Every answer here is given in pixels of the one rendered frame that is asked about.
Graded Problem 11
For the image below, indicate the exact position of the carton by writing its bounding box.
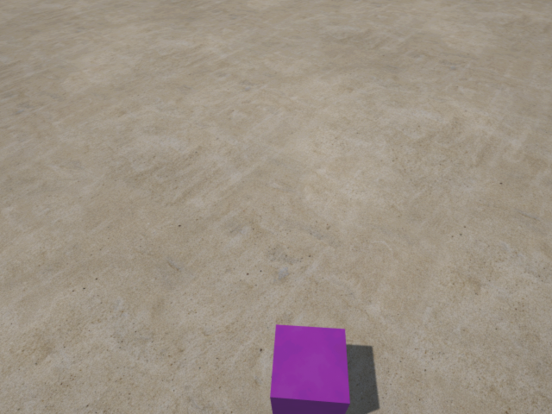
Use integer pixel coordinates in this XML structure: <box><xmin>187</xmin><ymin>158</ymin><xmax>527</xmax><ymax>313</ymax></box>
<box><xmin>270</xmin><ymin>324</ymin><xmax>350</xmax><ymax>414</ymax></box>

